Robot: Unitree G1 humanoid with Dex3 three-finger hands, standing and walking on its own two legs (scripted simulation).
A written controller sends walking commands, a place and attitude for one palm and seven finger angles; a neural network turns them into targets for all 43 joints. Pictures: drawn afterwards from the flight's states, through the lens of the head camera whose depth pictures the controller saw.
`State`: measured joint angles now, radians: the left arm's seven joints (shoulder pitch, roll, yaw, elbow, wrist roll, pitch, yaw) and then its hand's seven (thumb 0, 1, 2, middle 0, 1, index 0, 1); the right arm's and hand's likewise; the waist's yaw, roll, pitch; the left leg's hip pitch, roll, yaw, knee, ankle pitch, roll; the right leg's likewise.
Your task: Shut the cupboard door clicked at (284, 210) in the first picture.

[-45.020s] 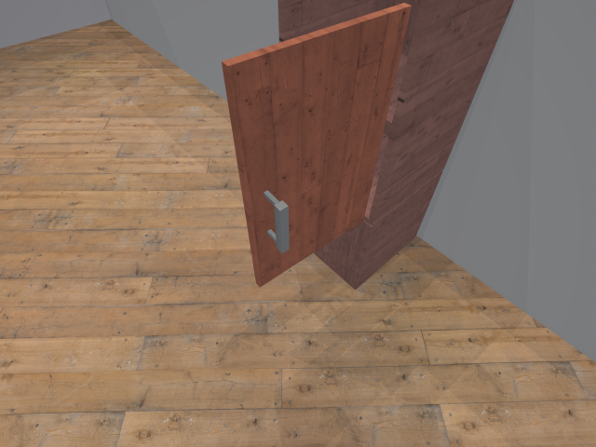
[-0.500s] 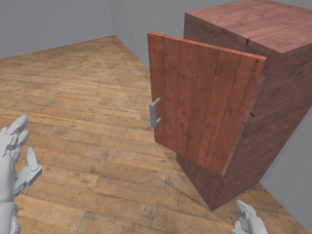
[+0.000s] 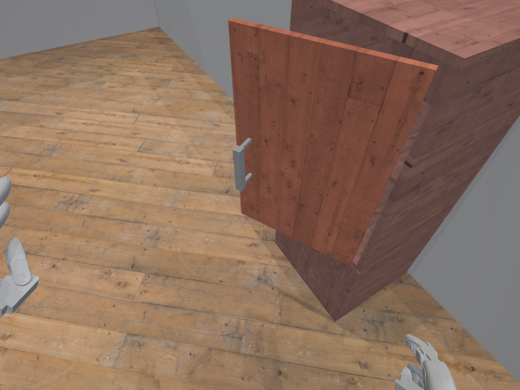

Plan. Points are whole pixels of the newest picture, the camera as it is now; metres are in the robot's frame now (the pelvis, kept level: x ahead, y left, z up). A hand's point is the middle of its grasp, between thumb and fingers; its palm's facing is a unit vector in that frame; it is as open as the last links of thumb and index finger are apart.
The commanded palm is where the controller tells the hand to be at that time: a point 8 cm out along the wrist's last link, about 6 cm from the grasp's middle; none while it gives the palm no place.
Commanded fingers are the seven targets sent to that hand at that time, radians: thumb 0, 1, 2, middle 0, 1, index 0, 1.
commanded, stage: step back with the hand held close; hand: left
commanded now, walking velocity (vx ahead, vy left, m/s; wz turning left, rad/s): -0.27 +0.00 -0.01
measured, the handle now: (244, 164) +0.65 +0.08 -0.08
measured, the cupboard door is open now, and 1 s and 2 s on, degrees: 28 28 28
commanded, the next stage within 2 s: stop stepping back and stand still in 1.32 s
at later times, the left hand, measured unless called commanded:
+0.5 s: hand out of the picture +0.14 +0.29 +0.17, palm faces +0.51 -0.74 -0.43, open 7.4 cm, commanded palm +0.08 +0.31 +0.18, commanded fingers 0.00 0.90 0.90 -0.20 -0.30 -0.20 -0.30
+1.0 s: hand out of the picture +0.12 +0.26 +0.16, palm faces +0.42 -0.81 -0.42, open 7.4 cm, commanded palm +0.05 +0.29 +0.18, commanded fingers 0.00 0.90 0.90 -0.20 -0.30 -0.20 -0.30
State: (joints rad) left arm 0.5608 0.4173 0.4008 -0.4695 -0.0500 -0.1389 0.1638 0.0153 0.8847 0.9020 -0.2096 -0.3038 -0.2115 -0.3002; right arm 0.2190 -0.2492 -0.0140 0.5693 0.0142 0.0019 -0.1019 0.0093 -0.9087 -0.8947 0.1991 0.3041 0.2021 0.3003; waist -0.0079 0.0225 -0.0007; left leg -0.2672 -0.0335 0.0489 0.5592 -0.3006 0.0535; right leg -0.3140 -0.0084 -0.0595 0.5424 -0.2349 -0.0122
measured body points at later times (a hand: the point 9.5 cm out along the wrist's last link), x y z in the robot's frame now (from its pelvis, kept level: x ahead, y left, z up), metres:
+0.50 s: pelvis -0.06 +0.01 -0.02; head -0.06 +0.03 +0.43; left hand +0.11 +0.32 +0.19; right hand +0.10 -0.23 -0.09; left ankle +0.00 +0.08 -0.73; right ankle +0.03 -0.11 -0.73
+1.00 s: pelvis -0.11 +0.00 +0.00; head -0.06 +0.02 +0.44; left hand +0.09 +0.30 +0.19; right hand +0.09 -0.22 -0.08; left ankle +0.00 +0.08 -0.73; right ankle -0.20 -0.11 -0.73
